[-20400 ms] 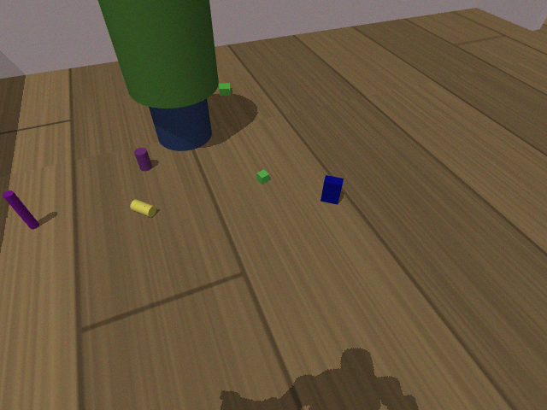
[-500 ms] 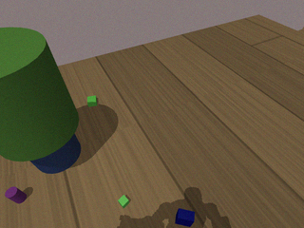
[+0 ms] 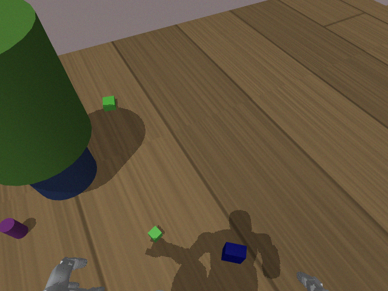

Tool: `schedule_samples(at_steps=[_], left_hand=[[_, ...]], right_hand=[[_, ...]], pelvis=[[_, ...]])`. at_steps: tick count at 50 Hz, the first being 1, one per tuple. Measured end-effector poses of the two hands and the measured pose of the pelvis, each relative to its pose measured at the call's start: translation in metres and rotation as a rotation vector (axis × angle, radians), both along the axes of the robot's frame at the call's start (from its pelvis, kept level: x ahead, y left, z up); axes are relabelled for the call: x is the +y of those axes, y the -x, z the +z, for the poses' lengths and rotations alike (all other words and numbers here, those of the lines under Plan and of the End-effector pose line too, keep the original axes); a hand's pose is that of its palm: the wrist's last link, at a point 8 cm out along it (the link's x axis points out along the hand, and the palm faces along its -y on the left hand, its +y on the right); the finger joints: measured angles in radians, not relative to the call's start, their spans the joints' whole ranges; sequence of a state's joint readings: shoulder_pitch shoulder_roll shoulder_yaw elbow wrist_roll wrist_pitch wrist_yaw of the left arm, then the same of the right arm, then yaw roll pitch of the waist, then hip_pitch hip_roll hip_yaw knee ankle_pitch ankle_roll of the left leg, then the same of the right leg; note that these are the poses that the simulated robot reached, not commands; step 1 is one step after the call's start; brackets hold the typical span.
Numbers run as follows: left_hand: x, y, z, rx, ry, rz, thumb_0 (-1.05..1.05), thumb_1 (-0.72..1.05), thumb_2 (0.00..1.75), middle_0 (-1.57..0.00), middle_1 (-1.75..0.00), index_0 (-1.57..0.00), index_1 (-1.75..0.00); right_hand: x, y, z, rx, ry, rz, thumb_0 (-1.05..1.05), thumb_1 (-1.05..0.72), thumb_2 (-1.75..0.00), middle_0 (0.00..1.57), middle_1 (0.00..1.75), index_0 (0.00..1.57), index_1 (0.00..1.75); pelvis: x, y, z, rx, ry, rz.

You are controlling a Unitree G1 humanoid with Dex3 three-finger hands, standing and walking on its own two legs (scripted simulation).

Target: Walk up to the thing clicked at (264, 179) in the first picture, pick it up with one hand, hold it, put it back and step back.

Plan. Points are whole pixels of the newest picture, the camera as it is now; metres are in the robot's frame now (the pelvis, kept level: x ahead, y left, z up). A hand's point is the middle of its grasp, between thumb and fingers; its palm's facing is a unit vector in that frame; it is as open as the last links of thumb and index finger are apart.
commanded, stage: rise first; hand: left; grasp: from above
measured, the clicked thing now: (155, 234) +0.43 +0.18 -0.73
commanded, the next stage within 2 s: none
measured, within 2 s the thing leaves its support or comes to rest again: neither
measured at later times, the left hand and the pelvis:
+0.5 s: hand out of the picture +0.15 +0.26 -0.22, palm faces -0.14 -0.78 -0.61, open 13.8 cm; pelvis +0.01 +0.01 -0.06, yaw +0 degrees
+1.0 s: hand (109, 266) +0.24 +0.28 -0.38, palm faces -0.24 -0.34 -0.91, open 13.9 cm; pelvis -0.06 -0.01 -0.22, yaw -1 degrees
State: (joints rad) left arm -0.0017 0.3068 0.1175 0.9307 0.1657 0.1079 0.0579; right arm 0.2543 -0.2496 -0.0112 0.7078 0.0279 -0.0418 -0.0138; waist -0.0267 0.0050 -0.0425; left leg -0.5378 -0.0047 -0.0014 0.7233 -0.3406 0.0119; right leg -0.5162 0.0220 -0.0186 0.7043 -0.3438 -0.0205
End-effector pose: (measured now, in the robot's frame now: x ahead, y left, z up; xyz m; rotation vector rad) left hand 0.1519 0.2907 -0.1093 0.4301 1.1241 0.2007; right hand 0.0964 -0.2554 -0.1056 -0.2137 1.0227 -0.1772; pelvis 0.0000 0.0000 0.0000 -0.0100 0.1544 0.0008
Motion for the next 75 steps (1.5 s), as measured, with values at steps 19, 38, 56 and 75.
schedule_samples(at_steps=[19, 38, 56, 75], left_hand=[[0.005, 0.012, -0.048, 0.046, -0.178, -0.038, 0.0, -0.5, 0.93, -0.13, -1.04, -0.15, -1.02], [0.006, -0.008, -0.117, 0.098, -0.41, -0.143, 0.0, -0.51, 0.97, -0.1, -1.0, -0.11, -1.0], [-0.02, -0.118, -0.265, -0.012, -0.776, -0.262, 0.0, -0.42, 0.92, -0.18, -0.99, -0.19, -0.99], [-0.023, -0.186, -0.35, 0.006, -0.666, -0.258, 0.0, -0.4, 0.92, -0.17, -0.99, -0.18, -0.98]], right_hand=[[0.015, -0.061, -0.032, -0.143, 0.036, 0.077, 0.01, -0.95, -0.91, 0.2, 0.3, 0.2, 0.3], [0.013, -0.059, -0.1, -0.136, 0.034, 0.13, 0.01, -0.9, -0.9, 0.21, 0.3, 0.2, 0.3], [-0.014, 0.043, -0.294, 0.075, 0.028, 0.182, 0.01, -0.92, -0.9, 0.2, 0.3, 0.2, 0.3], [0.009, 0.165, -0.369, 0.304, -0.06, 0.078, 0.01, -0.9, -0.9, 0.2, 0.3, 0.2, 0.3]], pelvis=[[0.005, -0.005, -0.05, 0.14, 0.019, 0.006], [0.0, 0.014, -0.113, 0.278, 0.021, 0.01], [-0.015, 0.086, -0.279, 0.447, 0.016, -0.027], [0.01, 0.095, -0.365, 0.464, 0.064, -0.054]])
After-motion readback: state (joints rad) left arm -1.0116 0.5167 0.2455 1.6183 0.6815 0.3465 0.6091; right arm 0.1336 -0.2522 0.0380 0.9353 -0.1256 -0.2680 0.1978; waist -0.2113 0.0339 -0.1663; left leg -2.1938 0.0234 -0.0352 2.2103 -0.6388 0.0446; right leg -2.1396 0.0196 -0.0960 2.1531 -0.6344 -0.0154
